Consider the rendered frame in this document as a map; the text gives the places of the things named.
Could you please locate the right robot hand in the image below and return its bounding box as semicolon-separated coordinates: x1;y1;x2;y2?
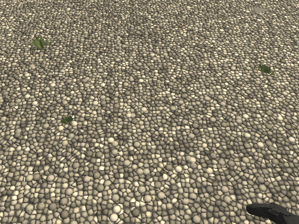
246;203;299;224

